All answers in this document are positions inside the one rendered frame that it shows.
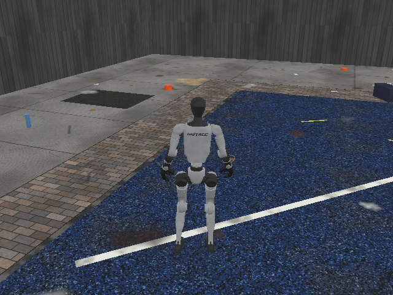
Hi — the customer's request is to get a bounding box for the left robot hand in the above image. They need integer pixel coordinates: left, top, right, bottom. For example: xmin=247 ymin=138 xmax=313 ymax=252
xmin=160 ymin=168 xmax=174 ymax=181

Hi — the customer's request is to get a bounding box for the robot right shin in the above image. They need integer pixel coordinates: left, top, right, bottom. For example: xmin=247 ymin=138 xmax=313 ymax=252
xmin=206 ymin=204 xmax=215 ymax=245

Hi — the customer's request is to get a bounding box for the right robot hand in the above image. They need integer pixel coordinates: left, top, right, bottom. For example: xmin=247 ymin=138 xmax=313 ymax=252
xmin=219 ymin=167 xmax=233 ymax=178

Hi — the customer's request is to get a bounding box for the robot right upper arm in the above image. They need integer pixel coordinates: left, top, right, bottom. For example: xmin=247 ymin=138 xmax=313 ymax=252
xmin=211 ymin=124 xmax=227 ymax=158

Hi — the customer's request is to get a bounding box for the right robot forearm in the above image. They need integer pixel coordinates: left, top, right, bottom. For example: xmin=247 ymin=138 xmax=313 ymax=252
xmin=221 ymin=148 xmax=232 ymax=169

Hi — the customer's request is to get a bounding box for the robot left upper arm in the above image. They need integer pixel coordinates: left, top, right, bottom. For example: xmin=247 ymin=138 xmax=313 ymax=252
xmin=168 ymin=124 xmax=185 ymax=157

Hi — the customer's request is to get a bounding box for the robot left thigh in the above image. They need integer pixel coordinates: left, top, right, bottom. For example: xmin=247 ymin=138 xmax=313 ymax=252
xmin=176 ymin=171 xmax=188 ymax=213

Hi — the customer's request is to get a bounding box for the left robot forearm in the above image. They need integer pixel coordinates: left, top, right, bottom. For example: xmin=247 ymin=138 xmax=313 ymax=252
xmin=162 ymin=148 xmax=174 ymax=171

